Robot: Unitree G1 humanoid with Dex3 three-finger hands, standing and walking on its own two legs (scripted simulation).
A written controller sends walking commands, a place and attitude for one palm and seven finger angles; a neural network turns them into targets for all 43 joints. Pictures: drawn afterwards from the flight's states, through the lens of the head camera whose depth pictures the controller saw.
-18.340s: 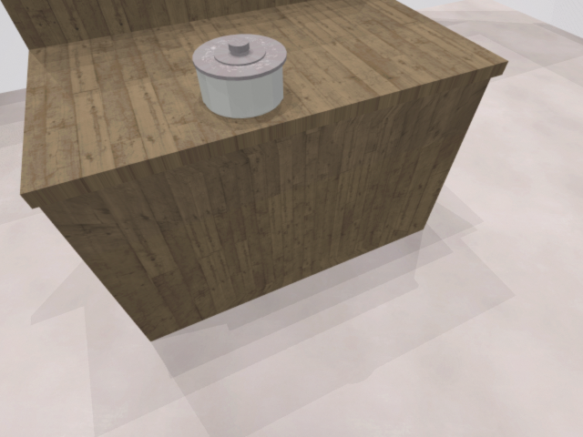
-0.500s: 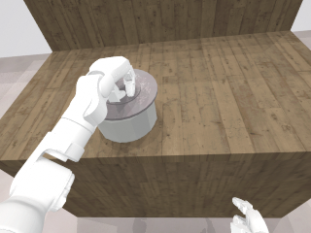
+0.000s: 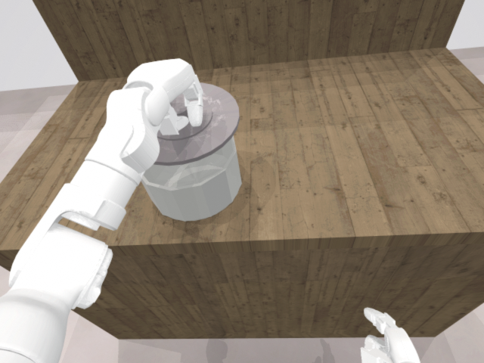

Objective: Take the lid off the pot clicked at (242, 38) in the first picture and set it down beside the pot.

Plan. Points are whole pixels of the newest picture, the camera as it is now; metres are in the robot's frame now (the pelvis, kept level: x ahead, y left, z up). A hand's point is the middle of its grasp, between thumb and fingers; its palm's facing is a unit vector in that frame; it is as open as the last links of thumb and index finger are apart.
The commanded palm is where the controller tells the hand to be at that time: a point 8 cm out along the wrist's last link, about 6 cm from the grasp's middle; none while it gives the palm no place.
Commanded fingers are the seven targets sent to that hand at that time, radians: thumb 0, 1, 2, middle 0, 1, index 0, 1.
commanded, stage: lift the lid straight up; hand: left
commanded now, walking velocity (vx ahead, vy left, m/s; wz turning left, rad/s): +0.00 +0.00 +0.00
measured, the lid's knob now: (177, 109) +0.48 +0.12 +0.20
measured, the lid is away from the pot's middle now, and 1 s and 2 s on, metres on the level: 0.01 0.02 0.11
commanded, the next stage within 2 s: move the lid sideways beside the pot in 0.94 s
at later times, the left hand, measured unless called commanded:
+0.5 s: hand (161, 89) +0.45 +0.12 +0.26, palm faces -0.09 -0.05 -0.99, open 4.0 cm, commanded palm +0.41 +0.13 +0.34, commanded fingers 0.00 0.51 1.21 -0.82 -0.81 -1.25 -0.97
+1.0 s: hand (162, 71) +0.44 +0.11 +0.28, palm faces -0.04 -0.05 -1.00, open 4.0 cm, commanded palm +0.41 +0.12 +0.36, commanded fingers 0.00 0.51 1.21 -0.82 -0.81 -1.25 -0.97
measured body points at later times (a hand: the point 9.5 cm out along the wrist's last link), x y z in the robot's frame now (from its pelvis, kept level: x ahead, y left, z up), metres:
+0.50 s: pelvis +0.00 +0.01 +0.00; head +0.01 -0.04 +0.45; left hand +0.45 +0.12 +0.31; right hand +0.18 -0.23 -0.12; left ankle +0.01 +0.12 -0.74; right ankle +0.00 -0.13 -0.74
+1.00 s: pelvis +0.00 +0.01 +0.00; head +0.01 -0.05 +0.45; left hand +0.44 +0.11 +0.34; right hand +0.18 -0.22 -0.11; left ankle +0.01 +0.12 -0.74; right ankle +0.00 -0.13 -0.74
